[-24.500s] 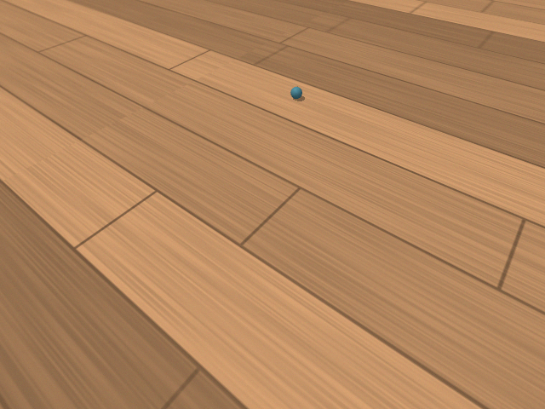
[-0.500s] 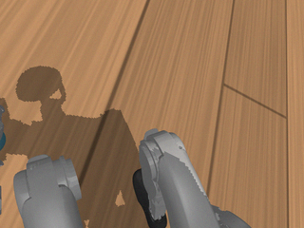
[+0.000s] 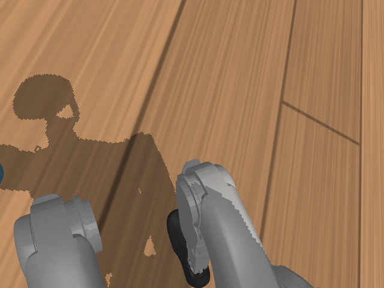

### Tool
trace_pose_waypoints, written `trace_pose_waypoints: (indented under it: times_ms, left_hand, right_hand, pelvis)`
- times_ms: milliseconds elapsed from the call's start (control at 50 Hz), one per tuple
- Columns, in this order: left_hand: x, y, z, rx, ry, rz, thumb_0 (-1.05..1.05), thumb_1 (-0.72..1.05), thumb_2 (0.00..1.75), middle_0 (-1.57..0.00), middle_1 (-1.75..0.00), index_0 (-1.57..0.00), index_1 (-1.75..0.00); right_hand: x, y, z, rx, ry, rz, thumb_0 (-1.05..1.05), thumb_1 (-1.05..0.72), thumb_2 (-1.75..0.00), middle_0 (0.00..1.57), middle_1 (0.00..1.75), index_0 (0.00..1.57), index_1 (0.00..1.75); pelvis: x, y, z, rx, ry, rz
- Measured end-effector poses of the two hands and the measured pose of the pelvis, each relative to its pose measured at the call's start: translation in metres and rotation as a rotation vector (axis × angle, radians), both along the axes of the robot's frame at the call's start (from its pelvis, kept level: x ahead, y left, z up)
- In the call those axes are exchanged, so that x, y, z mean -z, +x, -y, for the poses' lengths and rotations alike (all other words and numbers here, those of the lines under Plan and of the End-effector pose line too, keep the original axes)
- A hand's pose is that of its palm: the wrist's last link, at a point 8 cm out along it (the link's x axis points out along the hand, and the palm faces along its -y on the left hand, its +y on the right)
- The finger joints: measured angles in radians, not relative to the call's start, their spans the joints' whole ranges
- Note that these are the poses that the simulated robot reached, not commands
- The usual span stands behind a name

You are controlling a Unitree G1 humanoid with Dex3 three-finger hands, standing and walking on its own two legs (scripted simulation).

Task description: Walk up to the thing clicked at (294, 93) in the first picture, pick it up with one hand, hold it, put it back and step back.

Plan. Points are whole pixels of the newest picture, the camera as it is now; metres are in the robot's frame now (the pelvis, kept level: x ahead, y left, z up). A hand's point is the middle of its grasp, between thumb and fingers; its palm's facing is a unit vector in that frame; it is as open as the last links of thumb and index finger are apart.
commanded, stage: close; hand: left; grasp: from above
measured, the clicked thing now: out of the picture +0.38 +0.31 -0.26
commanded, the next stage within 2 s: settle in 1.60 s
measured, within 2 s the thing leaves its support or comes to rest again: neither
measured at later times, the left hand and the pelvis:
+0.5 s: hand out of the picture +0.38 +0.32 -0.25, palm faces -0.46 -0.18 -0.87, open 12.4 cm; pelvis +0.00 +0.00 +0.00, yaw +0 degrees
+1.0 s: hand out of the picture +0.37 +0.32 -0.25, palm faces -0.44 -0.16 -0.88, open 10.9 cm; pelvis -0.01 +0.00 +0.00, yaw +0 degrees
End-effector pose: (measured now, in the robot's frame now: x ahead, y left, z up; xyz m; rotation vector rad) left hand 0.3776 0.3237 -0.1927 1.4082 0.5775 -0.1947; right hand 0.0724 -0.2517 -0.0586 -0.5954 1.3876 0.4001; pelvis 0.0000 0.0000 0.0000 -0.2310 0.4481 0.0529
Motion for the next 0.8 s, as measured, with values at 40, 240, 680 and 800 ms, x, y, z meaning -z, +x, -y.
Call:
trace_pose_waypoints:
  times_ms: [40,240,680,800]
  left_hand:
    - [0.0,0.001,0.004,0.022,0.0,0.015,0.0,-0.39,0.86,-0.11,-1.06,-0.14,-1.03]
    - [-0.003,0.004,0.012,0.011,0.042,0.065,-0.01,-0.34,0.81,-0.16,-1.02,-0.19,-0.98]
    - [-0.002,0.002,0.006,0.026,0.01,0.018,0.0,-0.13,0.65,-0.3,-0.9,-0.34,-0.85]
    - [-0.003,0.0,0.009,0.028,0.03,0.036,0.0,-0.1,0.62,-0.35,-0.84,-0.39,-0.8]
  right_hand:
    - [-0.001,0.0,0.0,-0.003,-0.002,0.002,0.0,-0.9,-0.9,0.2,0.3,0.2,0.3]
    - [-0.012,0.002,0.008,-0.002,-0.023,0.036,0.0,-0.9,-0.9,0.2,0.3,0.2,0.3]
    - [-0.007,-0.01,0.002,0.004,-0.017,0.003,0.0,-0.9,-0.9,0.2,0.3,0.2,0.3]
    - [-0.009,-0.004,0.004,0.0,-0.015,0.025,0.0,-0.89,-0.89,0.2,0.3,0.2,0.3]
  pelvis:
    - [0.0,0.0,0.0,0.002,-0.001,0.004]
    - [-0.002,-0.003,0.0,0.008,-0.003,0.008]
    - [-0.002,-0.003,0.0,0.007,-0.004,0.011]
    - [-0.003,-0.004,0.0,0.008,-0.002,0.012]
